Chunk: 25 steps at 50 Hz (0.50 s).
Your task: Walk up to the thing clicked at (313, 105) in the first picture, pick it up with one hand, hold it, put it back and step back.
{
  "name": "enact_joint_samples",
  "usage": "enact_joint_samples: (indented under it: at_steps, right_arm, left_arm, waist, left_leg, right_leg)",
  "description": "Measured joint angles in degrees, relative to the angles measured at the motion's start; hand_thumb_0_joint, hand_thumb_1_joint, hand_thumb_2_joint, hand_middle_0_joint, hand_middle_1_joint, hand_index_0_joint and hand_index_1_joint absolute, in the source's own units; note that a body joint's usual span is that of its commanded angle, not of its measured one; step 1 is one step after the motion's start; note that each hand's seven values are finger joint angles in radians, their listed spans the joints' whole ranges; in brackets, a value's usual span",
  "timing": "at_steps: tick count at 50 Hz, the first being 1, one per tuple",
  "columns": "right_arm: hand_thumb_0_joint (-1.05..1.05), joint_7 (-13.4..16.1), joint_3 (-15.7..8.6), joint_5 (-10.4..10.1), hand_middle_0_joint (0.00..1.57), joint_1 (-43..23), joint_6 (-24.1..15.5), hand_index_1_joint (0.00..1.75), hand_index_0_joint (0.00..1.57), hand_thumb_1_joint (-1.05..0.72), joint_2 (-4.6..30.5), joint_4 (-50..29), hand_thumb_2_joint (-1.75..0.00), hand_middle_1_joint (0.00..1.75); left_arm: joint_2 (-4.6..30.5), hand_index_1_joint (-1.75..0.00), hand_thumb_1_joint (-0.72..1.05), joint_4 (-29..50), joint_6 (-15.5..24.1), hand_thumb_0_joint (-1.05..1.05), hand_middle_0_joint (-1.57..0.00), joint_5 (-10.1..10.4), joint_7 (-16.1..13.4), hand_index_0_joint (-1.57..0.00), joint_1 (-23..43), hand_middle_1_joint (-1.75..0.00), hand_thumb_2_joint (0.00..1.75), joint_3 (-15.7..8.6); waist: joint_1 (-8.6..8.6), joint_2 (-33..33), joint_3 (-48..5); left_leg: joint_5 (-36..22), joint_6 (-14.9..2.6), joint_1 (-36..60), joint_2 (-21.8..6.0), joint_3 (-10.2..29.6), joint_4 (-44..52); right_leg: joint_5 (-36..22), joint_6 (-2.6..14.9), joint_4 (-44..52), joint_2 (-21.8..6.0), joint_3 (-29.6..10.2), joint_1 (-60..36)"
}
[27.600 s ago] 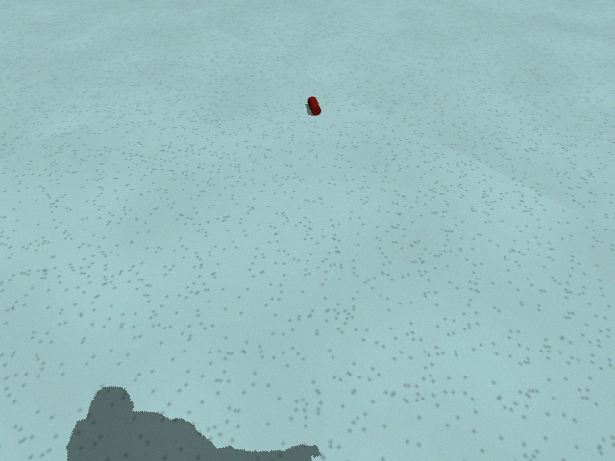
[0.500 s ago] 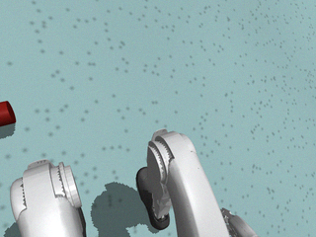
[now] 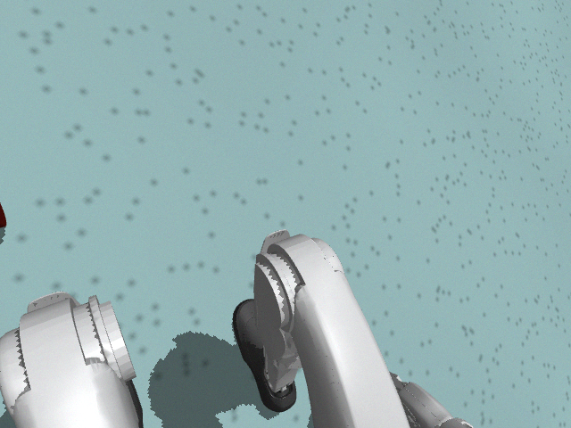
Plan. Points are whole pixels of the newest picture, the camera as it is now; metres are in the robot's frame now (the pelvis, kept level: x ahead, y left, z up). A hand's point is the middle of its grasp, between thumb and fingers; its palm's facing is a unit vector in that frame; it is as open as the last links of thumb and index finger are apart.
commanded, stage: rest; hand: left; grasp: from above
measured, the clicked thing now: out of the picture +0.43 +0.32 -0.27
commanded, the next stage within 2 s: open in 0.06 s
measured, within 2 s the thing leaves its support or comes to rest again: rests again in 0.42 s
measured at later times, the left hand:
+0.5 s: hand out of the picture +0.42 +0.33 -0.24, palm faces -0.44 -0.14 -0.89, open 10.3 cm
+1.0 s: hand out of the picture +0.42 +0.32 -0.24, palm faces -0.45 -0.15 -0.88, open 13.7 cm
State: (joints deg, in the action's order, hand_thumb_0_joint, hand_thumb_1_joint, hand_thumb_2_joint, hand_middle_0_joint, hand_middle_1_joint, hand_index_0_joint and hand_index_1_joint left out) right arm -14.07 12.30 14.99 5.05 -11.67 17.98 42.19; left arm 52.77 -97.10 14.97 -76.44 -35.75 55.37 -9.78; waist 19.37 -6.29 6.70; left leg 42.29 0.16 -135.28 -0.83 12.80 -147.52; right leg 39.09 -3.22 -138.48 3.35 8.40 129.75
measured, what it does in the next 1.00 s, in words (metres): stands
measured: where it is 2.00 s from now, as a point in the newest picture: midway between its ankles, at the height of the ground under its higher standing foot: (204, 408)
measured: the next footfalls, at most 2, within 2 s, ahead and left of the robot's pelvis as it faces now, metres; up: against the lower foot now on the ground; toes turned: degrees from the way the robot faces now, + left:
none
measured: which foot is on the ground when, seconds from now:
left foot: down 0.00-1.00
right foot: down 0.00-1.00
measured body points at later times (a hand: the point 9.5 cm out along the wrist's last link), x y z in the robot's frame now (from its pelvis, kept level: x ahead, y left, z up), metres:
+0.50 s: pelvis -0.01 +0.00 +0.00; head +0.26 +0.13 +0.34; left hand +0.44 +0.33 -0.19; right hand +0.06 -0.26 -0.06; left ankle +0.06 +0.12 -0.26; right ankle +0.11 -0.12 -0.26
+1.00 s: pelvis -0.01 +0.00 +0.00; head +0.26 +0.13 +0.34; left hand +0.44 +0.33 -0.19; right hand +0.05 -0.25 -0.06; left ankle +0.06 +0.12 -0.26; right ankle +0.11 -0.12 -0.26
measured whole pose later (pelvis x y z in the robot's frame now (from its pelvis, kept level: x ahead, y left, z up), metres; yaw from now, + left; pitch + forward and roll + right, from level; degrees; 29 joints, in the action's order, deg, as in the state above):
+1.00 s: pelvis -0.01 +0.00 +0.00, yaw -1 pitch +27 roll -14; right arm -14.8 15.9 15.6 5.5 -13.2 19.2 39.8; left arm 56.5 -99.4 15.4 -75.2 -35.7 57.0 -7.5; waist 20.5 -7.4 8.2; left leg 41.3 -0.2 -134.6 -1.0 14.3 -147.3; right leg 37.5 -3.7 -136.8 3.9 9.7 128.3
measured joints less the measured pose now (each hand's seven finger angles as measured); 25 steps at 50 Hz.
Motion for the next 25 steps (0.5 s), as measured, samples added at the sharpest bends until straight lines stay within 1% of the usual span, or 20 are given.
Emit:
enact_joint_samples:
  at_steps: [3, 9, 13, 15, 18, 19, 23, 25]
  right_arm:
    - [0.0, -0.24, 0.45, 0.07, 0.2, -0.27, -0.48, 0.3, 0.2, -0.9, 0.14, -0.39, -0.9, 0.3]
    - [0.0, -0.51, 1.36, 0.08, 0.2, -0.6, -1.09, 0.3, 0.2, -0.9, 0.56, -0.85, -0.9, 0.3]
    - [0.0, -0.42, 1.75, 0.05, 0.2, -0.71, -1.24, 0.3, 0.2, -0.9, 0.83, -1.16, -0.9, 0.3]
    - [0.0, -0.37, 1.84, 0.11, 0.2, -0.66, -1.15, 0.3, 0.2, -0.9, 0.9, -1.23, -0.9, 0.3]
    - [0.0, -0.5, 2.0, 0.26, 0.2, -0.52, -1.23, 0.3, 0.2, -0.89, 1.09, -1.34, -0.9, 0.3]
    - [0.0, -0.53, 2.09, 0.22, 0.2, -0.47, -1.28, 0.3, 0.2, -0.89, 1.18, -1.37, -0.9, 0.3]
    - [0.0, -0.57, 2.1, 0.31, 0.2, -0.39, -1.46, 0.3, 0.2, -0.89, 1.31, -1.29, -0.9, 0.3]
    - [0.0, -0.63, 2.06, 0.45, 0.2, -0.26, -1.43, 0.3, 0.2, -0.89, 1.36, -1.33, -0.9, 0.3]
  left_arm:
    - [0.6, -0.29, 0.19, -1.11, 0.08, 0.0, -0.88, -0.01, -0.22, -0.89, 0.58, -0.29, 0.27, -0.03]
    - [1.4, -0.3, 0.19, -2.49, 0.23, 0.0, -0.88, 0.63, -0.48, -0.89, 1.52, -0.3, 0.28, 1.31]
    - [1.98, -0.32, 0.19, -2.79, 0.54, 0.0, -0.86, 0.52, -0.63, -0.87, 1.42, -0.32, 0.3, 0.94]
    - [2.06, -0.34, 0.2, -2.87, 0.67, 0.0, -0.84, 0.43, -0.91, -0.84, 1.17, -0.34, 0.33, 0.77]
    - [2.21, -0.38, 0.19, -3.03, 0.72, -0.01, -0.78, 0.22, -0.91, -0.78, 1.31, -0.39, 0.38, 1.27]
    - [2.3, -0.39, 0.18, -2.95, 0.74, -0.01, -0.76, 0.28, -0.96, -0.76, 1.38, -0.4, 0.4, 1.47]
    - [3.02, -0.45, 0.1, -2.91, 0.53, 0.0, -0.66, 0.26, -1.63, -0.66, 1.64, -0.46, 0.48, 0.92]
    - [3.09, -0.49, 0.05, -3.08, 0.08, 0.0, -0.61, 0.63, -1.35, -0.61, 2.05, -0.49, 0.52, 2.05]
  waist:
    - [0.23, -0.05, 0.27]
    - [0.42, -0.39, 0.8]
    - [0.53, -0.54, 1.09]
    - [0.56, -0.57, 1.04]
    - [0.67, -0.8, 1.09]
    - [0.68, -0.87, 1.11]
    - [0.89, -1.02, 1.04]
    - [0.91, -0.99, 1.0]
  left_leg:
    - [-0.05, -0.06, 0.08, -0.01, 0.19, -0.05]
    - [-0.1, -0.08, 0.44, -0.15, 0.48, -0.06]
    - [-0.18, -0.1, 0.64, -0.21, 0.8, -0.04]
    - [-0.26, -0.1, 0.66, -0.22, 0.88, 0.07]
    - [-0.35, -0.16, 0.81, -0.22, 0.87, 0.12]
    - [-0.37, -0.18, 0.84, -0.23, 0.9, 0.1]
    - [-0.55, -0.18, 0.73, -0.19, 1.09, 0.04]
    - [-0.65, -0.23, 0.63, -0.17, 1.14, 0.03]
  right_leg:
    - [-0.11, -0.15, 0.12, 0.06, 0.15, -0.17]
    - [-0.42, -0.23, 0.39, 0.26, 0.38, -0.52]
    - [-0.66, -0.3, 0.68, 0.39, 0.64, -0.82]
    - [-0.77, -0.25, 0.87, 0.41, 0.73, -0.88]
    - [-0.85, -0.31, 0.94, 0.42, 0.72, -1.07]
    - [-0.89, -0.34, 0.96, 0.44, 0.74, -1.11]
    - [-1.09, -0.29, 1.07, 0.47, 0.91, -1.12]
    - [-1.17, -0.33, 1.12, 0.47, 0.95, -1.11]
